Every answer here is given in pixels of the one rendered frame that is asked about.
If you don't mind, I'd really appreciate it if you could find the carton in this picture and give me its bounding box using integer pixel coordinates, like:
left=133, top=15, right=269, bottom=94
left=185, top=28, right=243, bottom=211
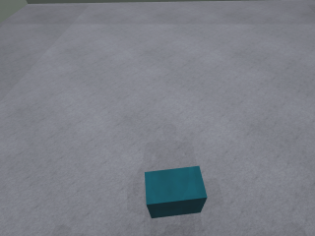
left=145, top=166, right=207, bottom=218

